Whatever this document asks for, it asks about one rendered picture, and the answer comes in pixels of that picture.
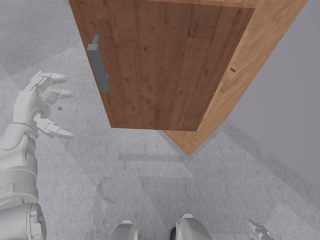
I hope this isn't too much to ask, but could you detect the robot thigh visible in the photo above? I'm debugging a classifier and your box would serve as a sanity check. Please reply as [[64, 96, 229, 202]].
[[108, 223, 139, 240], [176, 217, 214, 240]]

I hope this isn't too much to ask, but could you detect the left robot forearm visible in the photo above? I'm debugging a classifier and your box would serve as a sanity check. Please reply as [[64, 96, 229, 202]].
[[0, 123, 39, 211]]

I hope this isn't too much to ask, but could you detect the cupboard door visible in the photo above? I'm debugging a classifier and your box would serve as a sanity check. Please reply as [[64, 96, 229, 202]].
[[68, 0, 256, 132]]

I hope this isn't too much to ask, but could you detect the handle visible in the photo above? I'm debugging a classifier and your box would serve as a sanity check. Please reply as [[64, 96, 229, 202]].
[[87, 34, 109, 93]]

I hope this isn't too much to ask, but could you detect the robot left upper arm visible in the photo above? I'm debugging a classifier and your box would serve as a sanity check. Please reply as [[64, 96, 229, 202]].
[[0, 202, 47, 240]]

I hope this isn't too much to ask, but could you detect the left robot thigh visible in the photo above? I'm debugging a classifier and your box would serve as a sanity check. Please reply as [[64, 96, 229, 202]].
[[108, 223, 139, 240]]

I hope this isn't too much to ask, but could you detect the right robot hand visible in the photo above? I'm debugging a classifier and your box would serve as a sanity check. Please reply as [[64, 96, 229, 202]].
[[247, 219, 274, 240]]

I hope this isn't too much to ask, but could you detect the right robot thigh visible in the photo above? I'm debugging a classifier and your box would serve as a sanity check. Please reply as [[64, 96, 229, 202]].
[[176, 217, 214, 240]]

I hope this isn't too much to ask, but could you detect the left robot hand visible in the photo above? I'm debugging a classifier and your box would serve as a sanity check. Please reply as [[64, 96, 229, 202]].
[[12, 71, 75, 140]]

